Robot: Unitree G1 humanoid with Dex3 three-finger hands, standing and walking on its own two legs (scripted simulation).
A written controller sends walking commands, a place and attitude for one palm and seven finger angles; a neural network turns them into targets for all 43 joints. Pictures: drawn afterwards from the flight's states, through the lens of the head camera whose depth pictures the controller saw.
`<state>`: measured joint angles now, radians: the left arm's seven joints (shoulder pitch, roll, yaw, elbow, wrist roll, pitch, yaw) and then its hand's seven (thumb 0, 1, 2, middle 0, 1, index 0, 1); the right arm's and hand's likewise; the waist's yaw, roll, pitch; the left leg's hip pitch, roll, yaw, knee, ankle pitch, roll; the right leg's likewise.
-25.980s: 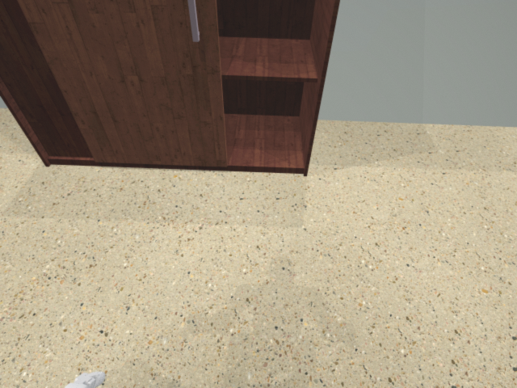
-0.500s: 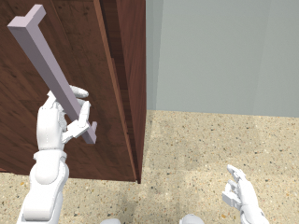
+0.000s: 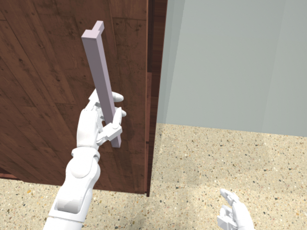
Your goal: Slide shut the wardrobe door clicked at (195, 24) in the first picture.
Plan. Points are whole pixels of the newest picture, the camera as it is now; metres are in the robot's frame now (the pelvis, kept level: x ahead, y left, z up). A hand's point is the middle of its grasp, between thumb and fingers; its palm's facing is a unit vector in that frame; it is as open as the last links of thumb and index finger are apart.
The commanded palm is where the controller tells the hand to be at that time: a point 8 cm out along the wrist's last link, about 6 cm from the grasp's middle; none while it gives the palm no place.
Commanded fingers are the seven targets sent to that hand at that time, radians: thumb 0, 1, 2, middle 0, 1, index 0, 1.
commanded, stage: stop walking and hold the door there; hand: left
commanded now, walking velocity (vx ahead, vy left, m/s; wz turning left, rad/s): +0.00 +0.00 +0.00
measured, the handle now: (110, 100) +0.36 +0.13 +0.15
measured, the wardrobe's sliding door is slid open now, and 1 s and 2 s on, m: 0.01 0.01 0.00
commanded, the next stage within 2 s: loosen the grip on the handle in 1.00 s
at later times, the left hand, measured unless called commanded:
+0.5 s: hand (117, 126) +0.31 +0.11 +0.12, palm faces +0.02 -1.00 -0.06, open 5.8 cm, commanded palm +0.29 +0.13 +0.13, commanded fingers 0.00 0.90 0.90 -0.45 -1.40 -0.45 -1.40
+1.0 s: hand (118, 127) +0.31 +0.11 +0.12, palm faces +0.00 -1.00 -0.04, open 5.8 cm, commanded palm +0.29 +0.12 +0.13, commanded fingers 0.00 0.90 0.90 -0.45 -1.40 -0.45 -1.40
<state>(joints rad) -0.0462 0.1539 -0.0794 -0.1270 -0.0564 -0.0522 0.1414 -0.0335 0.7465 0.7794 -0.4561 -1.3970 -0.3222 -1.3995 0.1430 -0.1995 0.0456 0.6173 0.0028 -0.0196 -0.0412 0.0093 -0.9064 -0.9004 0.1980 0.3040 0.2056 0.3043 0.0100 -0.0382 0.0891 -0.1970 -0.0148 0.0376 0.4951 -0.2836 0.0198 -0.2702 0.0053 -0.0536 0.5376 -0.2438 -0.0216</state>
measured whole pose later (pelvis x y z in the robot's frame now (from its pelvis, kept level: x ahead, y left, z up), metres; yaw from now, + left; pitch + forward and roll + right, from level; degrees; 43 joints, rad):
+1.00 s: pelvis +0.02 +0.03 +0.01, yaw +0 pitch +0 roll +0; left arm -0.02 0.06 -0.20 0.00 -0.04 -0.11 0.15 -0.01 0.75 0.78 -0.42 -1.40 -0.28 -1.40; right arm 0.16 -0.19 0.04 0.61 0.00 0.00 -0.03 0.01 -0.91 -0.90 0.20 0.30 0.20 0.30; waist 0.05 0.03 -0.01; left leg -0.15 -0.06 0.05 0.40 -0.26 0.06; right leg -0.22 -0.03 -0.03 0.44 -0.22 0.01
